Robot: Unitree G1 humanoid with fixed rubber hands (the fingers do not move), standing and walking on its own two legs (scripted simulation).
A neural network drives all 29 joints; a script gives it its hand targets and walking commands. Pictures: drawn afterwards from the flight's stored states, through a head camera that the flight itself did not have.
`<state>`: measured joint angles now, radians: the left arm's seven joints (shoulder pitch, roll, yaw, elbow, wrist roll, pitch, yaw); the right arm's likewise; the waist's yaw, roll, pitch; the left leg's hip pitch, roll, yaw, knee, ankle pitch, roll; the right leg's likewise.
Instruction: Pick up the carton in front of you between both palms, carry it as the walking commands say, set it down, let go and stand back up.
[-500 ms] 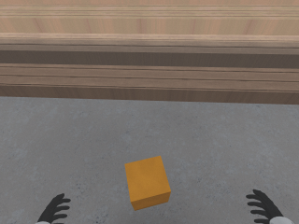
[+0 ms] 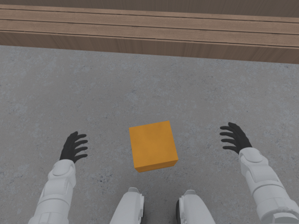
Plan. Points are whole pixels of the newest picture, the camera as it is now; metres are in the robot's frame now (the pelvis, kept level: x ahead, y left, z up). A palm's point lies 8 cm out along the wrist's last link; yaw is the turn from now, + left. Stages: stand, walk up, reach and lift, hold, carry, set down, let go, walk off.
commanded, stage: reach and lift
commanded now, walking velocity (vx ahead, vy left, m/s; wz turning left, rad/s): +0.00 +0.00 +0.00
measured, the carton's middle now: (153, 148) +0.42 +0.04 -0.58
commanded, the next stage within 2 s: none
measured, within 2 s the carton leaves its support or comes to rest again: neither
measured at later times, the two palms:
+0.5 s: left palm (95, 127) +0.40 +0.23 -0.15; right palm (205, 107) +0.48 -0.14 -0.15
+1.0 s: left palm (109, 146) +0.39 +0.24 -0.39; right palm (193, 133) +0.46 -0.15 -0.40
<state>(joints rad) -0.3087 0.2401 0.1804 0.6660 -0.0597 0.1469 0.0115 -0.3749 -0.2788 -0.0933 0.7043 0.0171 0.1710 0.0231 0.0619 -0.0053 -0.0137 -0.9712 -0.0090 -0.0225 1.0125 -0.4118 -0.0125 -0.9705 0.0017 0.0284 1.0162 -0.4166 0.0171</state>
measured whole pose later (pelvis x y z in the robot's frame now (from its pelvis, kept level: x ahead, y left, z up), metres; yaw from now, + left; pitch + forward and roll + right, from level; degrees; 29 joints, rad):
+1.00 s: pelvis -0.07 -0.01 -0.24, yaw +2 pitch +50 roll +2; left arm -1.01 0.22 0.29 0.83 -0.16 0.03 0.09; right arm -1.15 -0.34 -0.07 0.90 0.08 0.09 -0.08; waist 0.10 -0.01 0.00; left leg -2.18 -0.04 -0.04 1.83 -0.52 -0.06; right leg -2.18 0.05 0.05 1.86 -0.54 0.02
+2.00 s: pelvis -0.09 -0.01 -0.32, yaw +3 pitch +39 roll +2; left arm -1.37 0.22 0.18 1.14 -0.24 -0.02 0.19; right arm -1.51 -0.31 0.05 1.26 0.16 0.02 -0.14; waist 0.08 0.02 0.30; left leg -2.29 -0.04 -0.02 2.12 -0.51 -0.06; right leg -2.30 0.04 0.05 2.16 -0.55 0.03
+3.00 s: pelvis -0.07 -0.01 -0.16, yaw +1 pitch +40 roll +0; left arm -0.81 -0.06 0.45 0.59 0.16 0.35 0.06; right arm -0.88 0.01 -0.35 0.70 -0.16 0.33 -0.06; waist 0.05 -0.02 -0.21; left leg -1.81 -0.10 -0.10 1.62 -0.50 -0.07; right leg -1.81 0.12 0.09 1.63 -0.52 0.05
